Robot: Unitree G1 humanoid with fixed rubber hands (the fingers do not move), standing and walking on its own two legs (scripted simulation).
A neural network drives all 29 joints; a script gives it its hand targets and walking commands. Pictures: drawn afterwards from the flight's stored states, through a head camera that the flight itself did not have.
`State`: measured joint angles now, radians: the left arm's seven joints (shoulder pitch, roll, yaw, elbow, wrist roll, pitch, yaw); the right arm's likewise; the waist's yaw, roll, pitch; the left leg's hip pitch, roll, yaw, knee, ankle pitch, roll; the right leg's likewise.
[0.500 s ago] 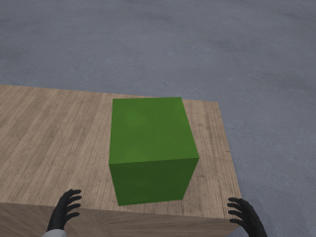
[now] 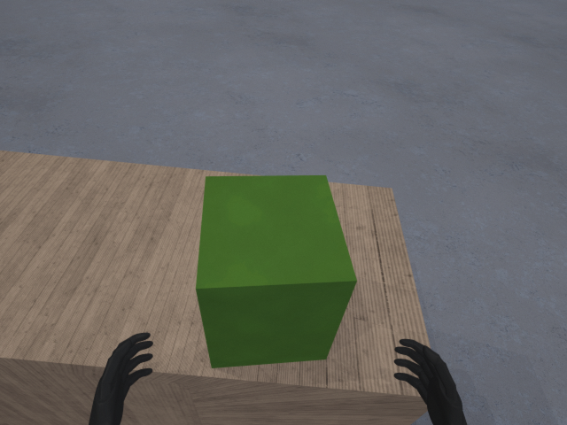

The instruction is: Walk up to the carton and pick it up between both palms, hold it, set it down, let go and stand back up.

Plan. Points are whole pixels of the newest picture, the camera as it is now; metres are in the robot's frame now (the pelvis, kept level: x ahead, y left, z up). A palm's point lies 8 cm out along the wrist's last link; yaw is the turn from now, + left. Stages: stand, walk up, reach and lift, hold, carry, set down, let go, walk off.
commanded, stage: reach and lift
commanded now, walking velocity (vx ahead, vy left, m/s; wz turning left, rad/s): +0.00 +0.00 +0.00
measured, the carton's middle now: (268, 272) +0.36 +0.05 -0.01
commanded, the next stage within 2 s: none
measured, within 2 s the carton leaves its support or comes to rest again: neither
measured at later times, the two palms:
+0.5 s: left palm (115, 358) +0.19 +0.24 +0.01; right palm (431, 352) +0.23 -0.18 +0.02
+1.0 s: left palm (114, 290) +0.25 +0.24 +0.07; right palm (429, 283) +0.30 -0.18 +0.08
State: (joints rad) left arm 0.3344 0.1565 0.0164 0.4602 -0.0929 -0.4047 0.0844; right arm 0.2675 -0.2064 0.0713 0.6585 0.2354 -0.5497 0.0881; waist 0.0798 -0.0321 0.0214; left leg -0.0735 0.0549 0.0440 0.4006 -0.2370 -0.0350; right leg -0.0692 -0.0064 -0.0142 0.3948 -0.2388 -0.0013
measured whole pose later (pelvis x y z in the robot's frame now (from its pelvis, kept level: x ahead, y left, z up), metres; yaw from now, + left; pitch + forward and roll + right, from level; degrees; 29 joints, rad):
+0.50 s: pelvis +0.00 +0.00 +0.00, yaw +0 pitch -5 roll +0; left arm 0.22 0.15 0.05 0.29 -0.10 -0.16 0.09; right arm 0.15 -0.21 0.08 0.44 0.26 -0.30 0.05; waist 0.08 -0.03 0.01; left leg -0.05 0.05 0.05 0.33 -0.20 -0.03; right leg -0.05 0.00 -0.01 0.33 -0.20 0.00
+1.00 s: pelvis -0.01 +0.00 +0.01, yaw -1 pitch -3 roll +0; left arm 0.00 0.14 0.15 0.04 -0.10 0.25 0.06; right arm -0.10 -0.26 0.04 0.26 0.30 0.03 -0.02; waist 0.09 -0.02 0.01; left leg -0.07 0.05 0.06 0.29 -0.16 -0.03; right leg -0.08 0.00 0.00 0.29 -0.16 0.00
